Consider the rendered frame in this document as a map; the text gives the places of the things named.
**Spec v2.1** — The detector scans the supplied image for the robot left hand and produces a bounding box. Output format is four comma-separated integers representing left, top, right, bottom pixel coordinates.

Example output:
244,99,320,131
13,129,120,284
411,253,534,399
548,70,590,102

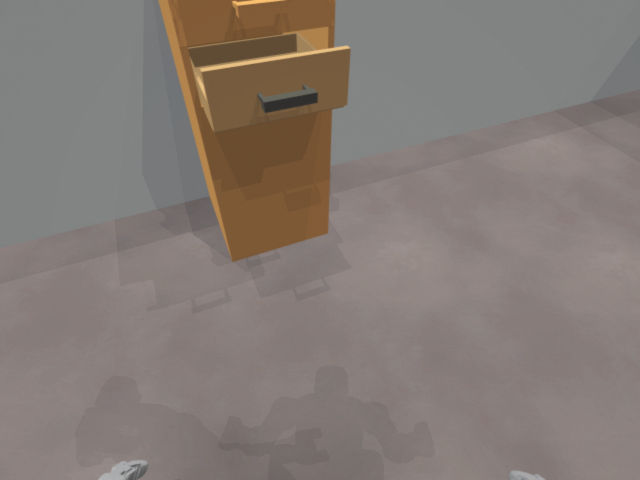
98,460,148,480

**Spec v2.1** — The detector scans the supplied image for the cabinet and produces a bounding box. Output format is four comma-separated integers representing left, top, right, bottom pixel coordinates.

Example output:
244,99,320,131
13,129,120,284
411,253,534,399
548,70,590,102
158,0,336,262

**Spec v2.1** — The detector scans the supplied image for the drawer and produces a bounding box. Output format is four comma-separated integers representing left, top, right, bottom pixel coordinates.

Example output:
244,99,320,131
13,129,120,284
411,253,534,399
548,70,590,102
188,32,351,133

